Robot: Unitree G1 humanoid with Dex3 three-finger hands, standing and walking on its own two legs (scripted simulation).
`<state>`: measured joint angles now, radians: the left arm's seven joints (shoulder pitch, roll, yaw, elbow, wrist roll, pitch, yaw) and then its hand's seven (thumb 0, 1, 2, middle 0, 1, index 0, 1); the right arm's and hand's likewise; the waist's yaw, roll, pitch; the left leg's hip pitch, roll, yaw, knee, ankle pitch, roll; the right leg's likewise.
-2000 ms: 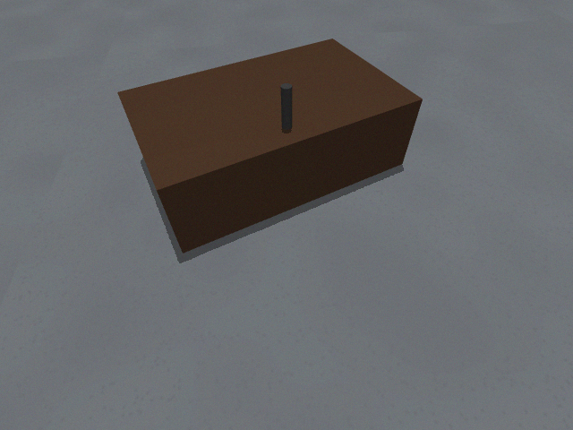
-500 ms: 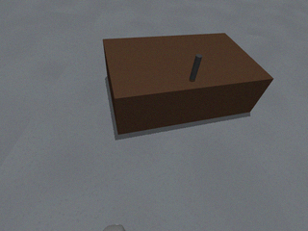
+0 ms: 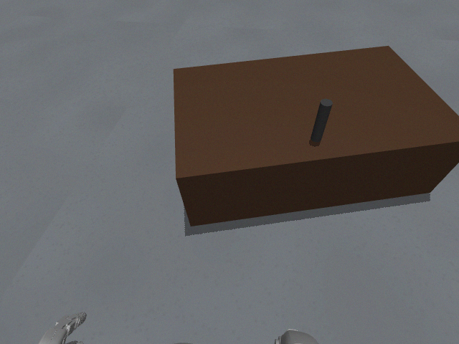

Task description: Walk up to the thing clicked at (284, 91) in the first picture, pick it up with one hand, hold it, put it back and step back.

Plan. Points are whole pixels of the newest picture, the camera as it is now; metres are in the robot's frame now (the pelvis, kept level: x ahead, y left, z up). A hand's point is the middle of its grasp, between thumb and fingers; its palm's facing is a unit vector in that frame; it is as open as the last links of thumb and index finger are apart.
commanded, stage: walk up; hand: right
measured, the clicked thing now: (320, 121) +0.90 -0.30 -0.27
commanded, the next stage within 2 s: none
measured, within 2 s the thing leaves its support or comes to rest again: neither
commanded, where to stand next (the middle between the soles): +0.45 -0.20 m, yaw +9 degrees
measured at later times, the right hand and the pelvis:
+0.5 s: hand (420, 269) +0.28 -0.36 -0.10, palm faces -0.05 +0.87 -0.49, open 7.4 cm; pelvis +0.18 -0.08 +0.00, yaw +3 degrees
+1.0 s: hand (446, 204) +0.44 -0.49 -0.12, palm faces -0.19 +0.90 -0.38, open 7.4 cm; pelvis +0.32 -0.23 +0.02, yaw +6 degrees
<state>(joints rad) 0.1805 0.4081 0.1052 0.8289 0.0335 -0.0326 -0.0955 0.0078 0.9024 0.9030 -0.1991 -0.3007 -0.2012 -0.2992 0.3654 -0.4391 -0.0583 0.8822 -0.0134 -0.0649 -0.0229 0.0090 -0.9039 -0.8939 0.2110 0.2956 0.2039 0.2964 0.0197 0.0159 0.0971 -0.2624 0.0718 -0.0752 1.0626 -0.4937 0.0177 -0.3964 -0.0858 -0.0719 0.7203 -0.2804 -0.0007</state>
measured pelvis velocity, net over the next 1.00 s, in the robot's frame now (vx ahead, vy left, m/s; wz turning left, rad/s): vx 0.32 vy -0.23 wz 0.10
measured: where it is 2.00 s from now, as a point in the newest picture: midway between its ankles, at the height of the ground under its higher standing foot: (297, 293)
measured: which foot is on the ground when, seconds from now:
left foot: up 0.00-0.30, down 0.32-0.72, up 0.74-1.00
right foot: down 0.00-0.34, up 0.36-0.68, down 0.70-1.00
